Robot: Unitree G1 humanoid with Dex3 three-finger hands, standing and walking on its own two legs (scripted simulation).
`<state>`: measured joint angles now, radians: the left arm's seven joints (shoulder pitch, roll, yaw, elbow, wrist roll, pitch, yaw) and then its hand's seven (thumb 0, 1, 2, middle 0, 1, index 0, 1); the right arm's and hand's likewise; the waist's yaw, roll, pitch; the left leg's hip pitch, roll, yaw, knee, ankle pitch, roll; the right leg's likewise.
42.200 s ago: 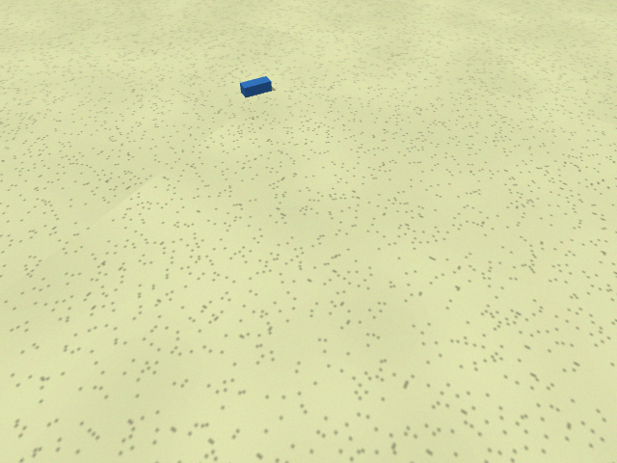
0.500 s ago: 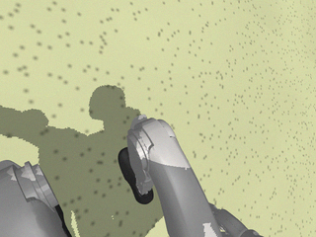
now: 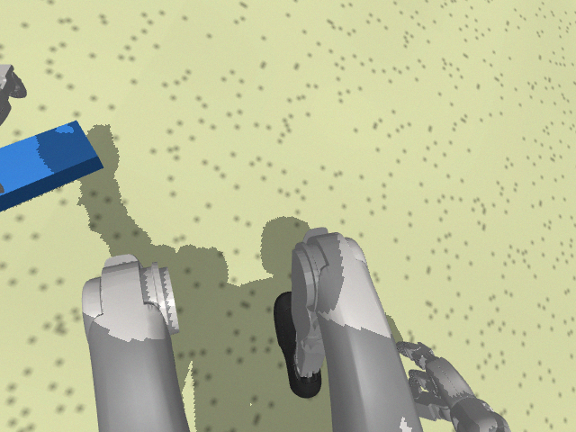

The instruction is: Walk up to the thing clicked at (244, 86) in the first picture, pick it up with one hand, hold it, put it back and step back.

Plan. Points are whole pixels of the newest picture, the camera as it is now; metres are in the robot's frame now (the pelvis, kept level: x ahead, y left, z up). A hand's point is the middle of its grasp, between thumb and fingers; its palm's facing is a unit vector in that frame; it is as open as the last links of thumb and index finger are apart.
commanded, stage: withdraw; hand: left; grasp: from above
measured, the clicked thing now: (38, 165) +0.50 +0.33 -0.31
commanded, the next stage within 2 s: home in 0.22 s
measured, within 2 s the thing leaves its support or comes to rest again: neither
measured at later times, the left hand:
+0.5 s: hand out of the picture +0.48 +0.35 -0.13, palm faces -0.46 -0.13 -0.88, open 13.1 cm
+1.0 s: hand out of the picture +0.30 +0.27 +0.09, palm faces -0.12 -0.78 -0.61, open 7.5 cm
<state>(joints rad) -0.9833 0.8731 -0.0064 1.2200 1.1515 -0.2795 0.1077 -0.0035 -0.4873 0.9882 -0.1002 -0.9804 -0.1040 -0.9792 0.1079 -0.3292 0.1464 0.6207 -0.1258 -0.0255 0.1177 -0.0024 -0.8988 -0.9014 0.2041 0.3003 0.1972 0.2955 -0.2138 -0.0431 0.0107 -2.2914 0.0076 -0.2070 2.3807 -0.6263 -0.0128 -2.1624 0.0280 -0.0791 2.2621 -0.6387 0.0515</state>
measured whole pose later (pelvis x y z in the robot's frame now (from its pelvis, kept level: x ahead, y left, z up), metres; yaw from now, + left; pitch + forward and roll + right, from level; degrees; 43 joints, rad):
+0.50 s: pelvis +0.01 +0.00 +0.01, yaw +1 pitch +35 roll -10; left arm -0.89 0.85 0.13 1.13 1.09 -0.12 0.09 0.00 -0.25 0.85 -0.20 -0.72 -0.19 -0.72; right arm 0.24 -0.28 0.11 0.62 -0.11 0.03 0.13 0.00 -0.89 -0.90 0.21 0.30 0.20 0.30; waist -0.23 0.03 -0.01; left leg -2.30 0.01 -0.18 2.34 -0.66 -0.02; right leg -2.19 0.02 -0.06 2.25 -0.67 0.07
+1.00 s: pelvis +0.02 -0.01 +0.19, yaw +7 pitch +29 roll -5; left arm -0.15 0.44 0.05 0.38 0.37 0.16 0.01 0.00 0.85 0.89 -0.21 -0.31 -0.22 -0.30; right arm 0.07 -0.25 -0.01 0.55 0.02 -0.03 0.01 0.00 -0.90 -0.90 0.20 0.30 0.20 0.30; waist -0.05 0.02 -0.20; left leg -1.68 0.03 -0.11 1.78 -0.61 -0.03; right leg -1.60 -0.01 -0.04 1.73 -0.63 0.04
